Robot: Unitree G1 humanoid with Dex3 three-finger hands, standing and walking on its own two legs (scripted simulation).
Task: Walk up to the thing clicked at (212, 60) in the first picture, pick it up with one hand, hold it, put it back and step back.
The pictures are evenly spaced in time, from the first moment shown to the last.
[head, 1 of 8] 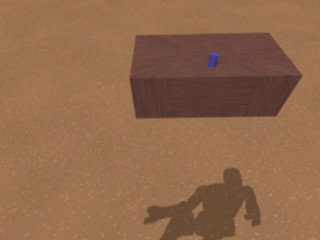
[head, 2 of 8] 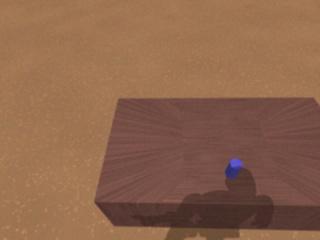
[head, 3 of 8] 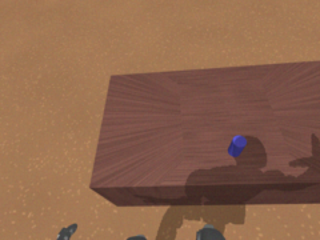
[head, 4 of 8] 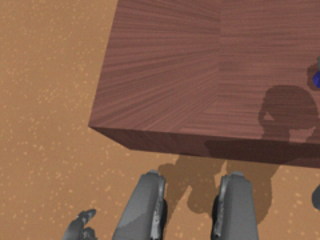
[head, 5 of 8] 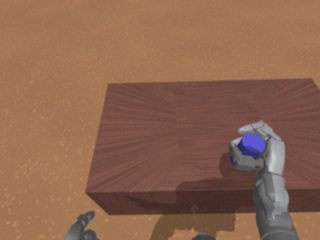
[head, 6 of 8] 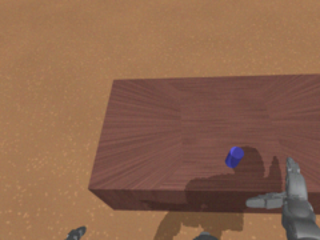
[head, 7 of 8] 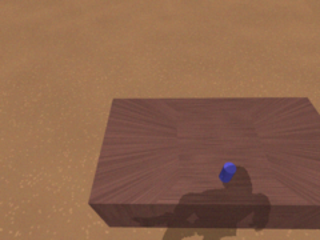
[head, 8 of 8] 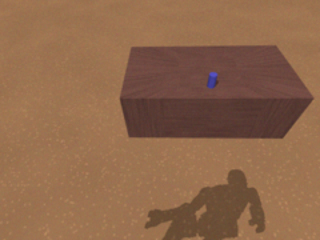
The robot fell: no
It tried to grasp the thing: yes
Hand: right
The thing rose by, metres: 0.31
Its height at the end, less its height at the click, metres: +0.00
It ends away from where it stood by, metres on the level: 0.02
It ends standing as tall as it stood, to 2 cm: yes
